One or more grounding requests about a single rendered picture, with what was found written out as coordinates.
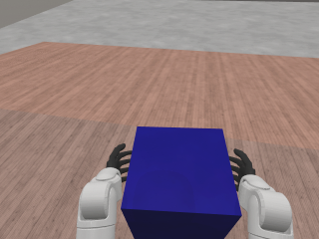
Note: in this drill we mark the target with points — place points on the left robot hand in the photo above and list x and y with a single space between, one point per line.
115 162

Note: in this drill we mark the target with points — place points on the left robot forearm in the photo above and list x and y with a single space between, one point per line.
97 210

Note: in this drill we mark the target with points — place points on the right robot forearm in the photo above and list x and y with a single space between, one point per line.
269 213

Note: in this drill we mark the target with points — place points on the right robot hand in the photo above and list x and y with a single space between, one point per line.
245 166

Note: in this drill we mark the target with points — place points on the carton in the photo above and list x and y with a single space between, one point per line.
180 184

